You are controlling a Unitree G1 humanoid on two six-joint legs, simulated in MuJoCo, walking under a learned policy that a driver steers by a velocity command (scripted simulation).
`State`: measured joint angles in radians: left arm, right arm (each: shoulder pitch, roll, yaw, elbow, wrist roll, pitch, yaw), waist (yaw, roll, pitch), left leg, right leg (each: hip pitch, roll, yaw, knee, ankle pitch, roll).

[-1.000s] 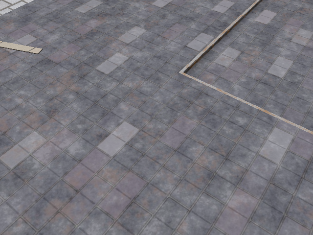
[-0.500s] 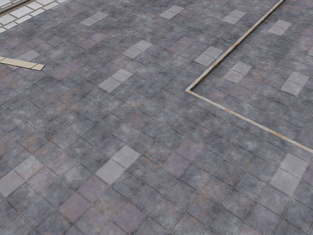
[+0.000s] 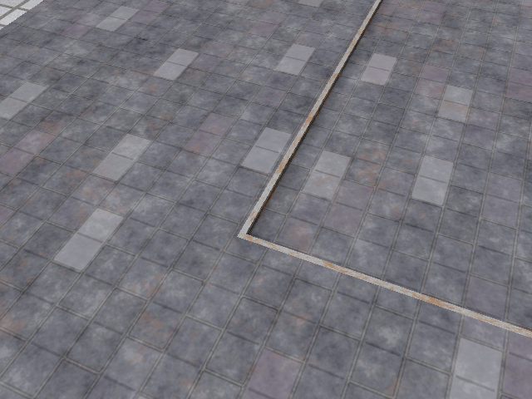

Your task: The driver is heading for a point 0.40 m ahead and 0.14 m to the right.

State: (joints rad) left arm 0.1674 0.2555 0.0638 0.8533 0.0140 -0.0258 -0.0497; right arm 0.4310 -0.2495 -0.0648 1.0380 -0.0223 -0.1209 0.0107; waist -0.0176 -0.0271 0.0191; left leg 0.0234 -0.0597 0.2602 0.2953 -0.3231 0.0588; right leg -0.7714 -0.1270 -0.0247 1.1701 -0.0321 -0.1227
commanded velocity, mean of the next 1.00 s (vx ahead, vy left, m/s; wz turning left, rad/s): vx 0.43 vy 0.00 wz -0.37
